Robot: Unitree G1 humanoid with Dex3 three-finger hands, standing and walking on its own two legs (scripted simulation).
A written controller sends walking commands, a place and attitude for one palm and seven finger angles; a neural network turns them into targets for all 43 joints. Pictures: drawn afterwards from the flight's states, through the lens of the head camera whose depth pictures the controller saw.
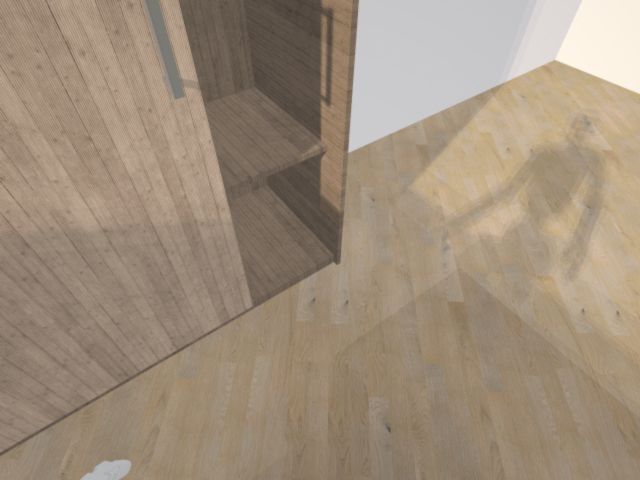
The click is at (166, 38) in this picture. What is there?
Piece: wardrobe's sliding door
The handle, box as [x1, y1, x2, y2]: [142, 0, 184, 99]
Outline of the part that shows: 142,0 165,75 162,77 164,83 169,88 171,95 175,99 184,96 158,1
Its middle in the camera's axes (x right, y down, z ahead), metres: -0.27 -0.35 +0.60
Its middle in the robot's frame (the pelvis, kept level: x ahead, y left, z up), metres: +0.71 +0.30 +0.25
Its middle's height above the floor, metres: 1.02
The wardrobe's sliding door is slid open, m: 0.38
